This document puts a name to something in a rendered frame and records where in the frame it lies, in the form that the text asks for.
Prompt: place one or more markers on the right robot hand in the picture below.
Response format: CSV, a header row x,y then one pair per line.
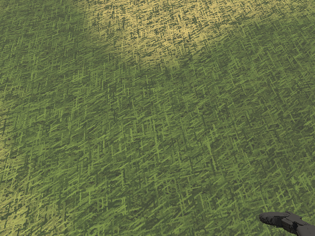
x,y
289,221

